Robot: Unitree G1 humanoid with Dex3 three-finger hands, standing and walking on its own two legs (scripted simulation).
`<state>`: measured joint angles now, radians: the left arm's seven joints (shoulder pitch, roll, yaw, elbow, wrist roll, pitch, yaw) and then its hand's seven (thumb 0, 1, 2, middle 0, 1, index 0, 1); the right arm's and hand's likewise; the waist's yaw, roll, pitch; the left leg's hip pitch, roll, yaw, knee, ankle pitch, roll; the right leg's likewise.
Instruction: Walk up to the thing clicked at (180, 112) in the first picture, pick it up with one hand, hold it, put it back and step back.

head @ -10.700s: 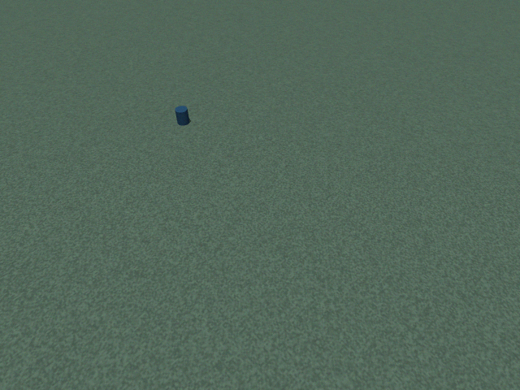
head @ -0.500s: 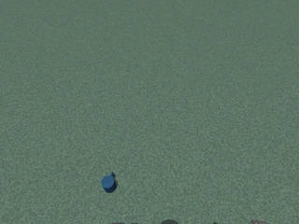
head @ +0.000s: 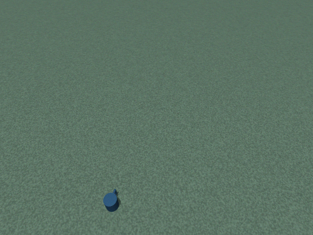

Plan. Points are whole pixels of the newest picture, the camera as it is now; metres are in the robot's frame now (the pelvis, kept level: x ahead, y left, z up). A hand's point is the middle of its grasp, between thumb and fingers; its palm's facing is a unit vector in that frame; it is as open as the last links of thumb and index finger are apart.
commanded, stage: walk up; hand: left
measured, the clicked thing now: (112, 199) +0.46 +0.25 -0.72
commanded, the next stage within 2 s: stand in 1.24 s
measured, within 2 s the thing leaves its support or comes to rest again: neither
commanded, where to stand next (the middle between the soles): +0.06 +0.01 m, yaw +1 degrees
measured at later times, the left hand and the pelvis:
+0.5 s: hand out of the picture +0.15 +0.26 -0.13, palm faces +0.00 -0.94 -0.34, open 7.4 cm; pelvis +0.03 +0.00 +0.01, yaw +0 degrees
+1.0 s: hand out of the picture +0.09 +0.26 -0.14, palm faces +0.01 -0.94 -0.34, open 7.4 cm; pelvis +0.03 +0.01 +0.02, yaw +1 degrees
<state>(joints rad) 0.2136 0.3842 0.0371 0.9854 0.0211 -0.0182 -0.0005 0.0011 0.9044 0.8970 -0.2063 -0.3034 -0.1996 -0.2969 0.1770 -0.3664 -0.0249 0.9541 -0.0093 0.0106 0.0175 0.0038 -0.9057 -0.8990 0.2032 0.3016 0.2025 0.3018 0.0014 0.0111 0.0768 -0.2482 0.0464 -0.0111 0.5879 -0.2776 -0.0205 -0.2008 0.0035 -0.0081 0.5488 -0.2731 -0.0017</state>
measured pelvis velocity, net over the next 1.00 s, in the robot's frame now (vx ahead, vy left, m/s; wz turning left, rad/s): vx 0.03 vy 0.01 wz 0.01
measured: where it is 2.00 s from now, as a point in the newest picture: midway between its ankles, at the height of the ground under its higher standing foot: outside the picture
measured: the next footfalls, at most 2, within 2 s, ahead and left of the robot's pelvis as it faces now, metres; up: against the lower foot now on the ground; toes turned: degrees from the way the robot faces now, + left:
none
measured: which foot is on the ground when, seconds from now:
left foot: down 0.00-1.00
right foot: down 0.00-1.00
